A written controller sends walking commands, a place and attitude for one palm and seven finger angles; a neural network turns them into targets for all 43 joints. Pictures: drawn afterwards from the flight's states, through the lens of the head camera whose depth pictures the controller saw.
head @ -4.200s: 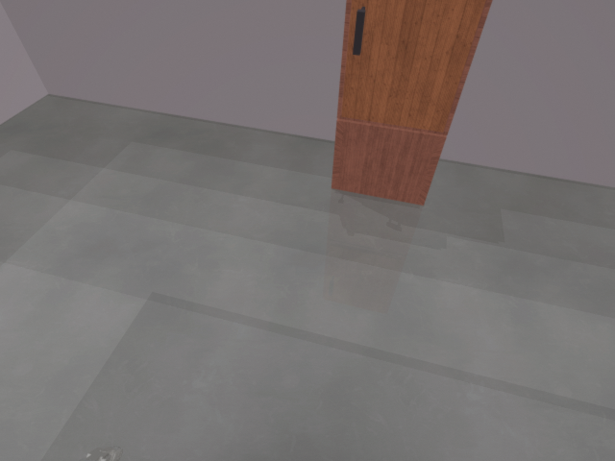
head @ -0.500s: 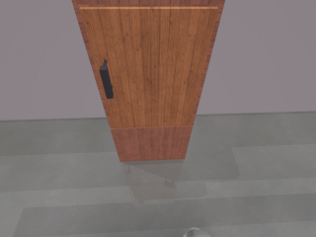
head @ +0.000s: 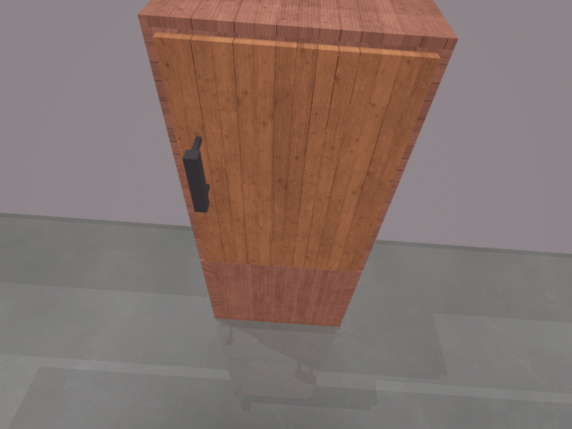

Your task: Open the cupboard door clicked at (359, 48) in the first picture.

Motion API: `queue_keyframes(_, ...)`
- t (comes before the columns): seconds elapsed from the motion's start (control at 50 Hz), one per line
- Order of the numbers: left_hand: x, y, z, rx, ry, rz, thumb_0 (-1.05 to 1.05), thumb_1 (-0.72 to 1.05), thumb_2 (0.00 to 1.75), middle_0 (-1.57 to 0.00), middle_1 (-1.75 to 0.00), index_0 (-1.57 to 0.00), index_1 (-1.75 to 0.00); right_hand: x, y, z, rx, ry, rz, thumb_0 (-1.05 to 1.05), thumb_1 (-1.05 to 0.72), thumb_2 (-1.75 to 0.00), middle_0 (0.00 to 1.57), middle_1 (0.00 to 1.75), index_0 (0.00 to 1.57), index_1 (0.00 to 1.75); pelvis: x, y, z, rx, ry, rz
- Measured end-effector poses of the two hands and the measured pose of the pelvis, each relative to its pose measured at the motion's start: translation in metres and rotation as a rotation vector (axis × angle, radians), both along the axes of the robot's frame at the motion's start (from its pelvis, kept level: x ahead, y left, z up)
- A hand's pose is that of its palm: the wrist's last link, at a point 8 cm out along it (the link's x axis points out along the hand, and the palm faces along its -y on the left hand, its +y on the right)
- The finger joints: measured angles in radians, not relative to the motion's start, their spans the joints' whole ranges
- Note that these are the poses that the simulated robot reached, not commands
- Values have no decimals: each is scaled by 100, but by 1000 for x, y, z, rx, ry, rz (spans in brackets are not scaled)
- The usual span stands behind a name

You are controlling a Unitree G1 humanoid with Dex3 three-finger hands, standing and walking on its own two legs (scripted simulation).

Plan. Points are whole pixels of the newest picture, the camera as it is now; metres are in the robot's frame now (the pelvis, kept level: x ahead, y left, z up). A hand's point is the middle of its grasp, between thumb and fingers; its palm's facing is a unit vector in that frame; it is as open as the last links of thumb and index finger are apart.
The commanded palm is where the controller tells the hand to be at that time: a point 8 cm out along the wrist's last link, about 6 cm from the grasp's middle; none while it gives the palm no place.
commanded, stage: come to a stop and stand still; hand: left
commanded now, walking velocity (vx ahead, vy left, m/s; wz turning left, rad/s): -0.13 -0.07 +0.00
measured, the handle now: (199, 174) +0.53 +0.22 +0.01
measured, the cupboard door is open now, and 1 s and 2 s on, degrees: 0 0 0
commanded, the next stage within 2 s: look again from close up in 0.96 s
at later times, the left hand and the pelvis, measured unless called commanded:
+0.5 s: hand out of the picture +0.00 +0.14 -0.17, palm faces +0.05 -0.97 -0.22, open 7.4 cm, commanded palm none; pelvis -0.05 -0.04 +0.00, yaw +1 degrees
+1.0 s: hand out of the picture -0.08 +0.14 -0.18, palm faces +0.04 -0.99 -0.15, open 7.4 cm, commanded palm none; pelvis -0.06 -0.03 +0.00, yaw +1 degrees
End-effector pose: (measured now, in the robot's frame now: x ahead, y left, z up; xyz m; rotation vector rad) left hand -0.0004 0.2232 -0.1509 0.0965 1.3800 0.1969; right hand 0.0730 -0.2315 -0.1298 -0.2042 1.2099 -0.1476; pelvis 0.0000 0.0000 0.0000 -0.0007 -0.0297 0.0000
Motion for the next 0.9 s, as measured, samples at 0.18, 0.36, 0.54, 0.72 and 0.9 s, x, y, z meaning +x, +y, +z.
queue_keyframes(0.18, -9, -6, 12, 60, 7, -24, 0, 91, 90, -19, -30, -19, -30, 15, 1, -11, 82, -45, 8, 0, -91, -90, 20, 30, 20, 30, -13, -19, -2, 28, 15, -11)
queue_keyframes(0.36, -13, -25, 20, 88, -118, -57, 0, 91, 90, -20, -30, -20, -30, -24, -26, -11, 80, -70, -30, 0, -91, -90, 20, 30, 20, 30, -29, -33, -3, 14, -18, 9)
queue_keyframes(0.54, -11, -31, 17, 44, -180, -79, 0, 91, 90, -20, -30, -20, -30, -95, -35, -5, 39, 24, -39, 0, -92, -90, 20, 30, 20, 30, -49, -38, 1, 2, -20, 10)
queue_keyframes(0.72, -40, -30, 10, 21, -113, -74, 0, 91, 90, -20, -30, -20, -30, -162, -30, -4, 34, 163, -76, 0, -91, -90, 20, 30, 20, 30, -59, -38, 2, -3, -4, 14)
queue_keyframes(0.9, -72, -34, 4, -13, -23, -48, 0, 91, 90, -19, -30, -19, -30, -186, -10, -5, 58, 244, -85, 0, -91, -90, 20, 30, 20, 30, -61, -32, 3, -11, 6, 16)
